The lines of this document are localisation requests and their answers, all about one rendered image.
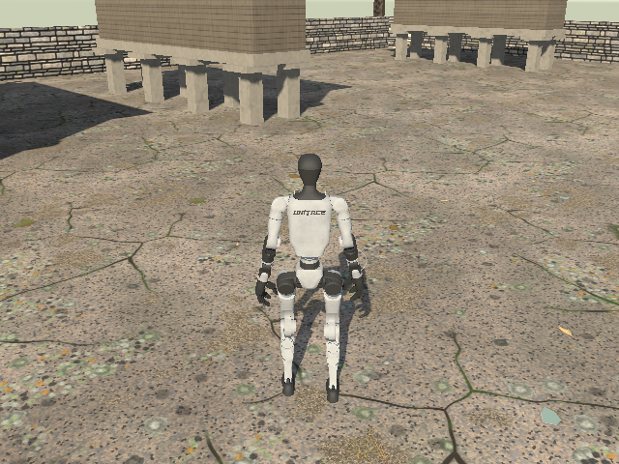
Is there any robot right upper arm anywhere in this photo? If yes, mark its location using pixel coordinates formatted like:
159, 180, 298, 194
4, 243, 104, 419
330, 195, 354, 248

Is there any robot left forearm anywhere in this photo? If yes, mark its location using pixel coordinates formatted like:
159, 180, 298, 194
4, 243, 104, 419
257, 235, 276, 282

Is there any left robot hand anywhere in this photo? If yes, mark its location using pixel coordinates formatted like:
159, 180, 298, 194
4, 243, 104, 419
255, 280, 278, 306

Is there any robot left upper arm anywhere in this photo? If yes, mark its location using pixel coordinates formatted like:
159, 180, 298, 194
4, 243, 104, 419
266, 195, 289, 249

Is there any right robot hand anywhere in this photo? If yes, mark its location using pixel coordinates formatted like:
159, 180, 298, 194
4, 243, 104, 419
342, 276, 365, 302

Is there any robot left shin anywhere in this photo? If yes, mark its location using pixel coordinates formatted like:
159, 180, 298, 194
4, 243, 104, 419
280, 319, 294, 383

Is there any humanoid robot head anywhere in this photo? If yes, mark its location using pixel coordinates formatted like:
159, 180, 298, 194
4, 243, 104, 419
293, 154, 326, 200

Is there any robot right forearm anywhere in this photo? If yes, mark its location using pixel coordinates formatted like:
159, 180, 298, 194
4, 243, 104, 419
343, 234, 363, 278

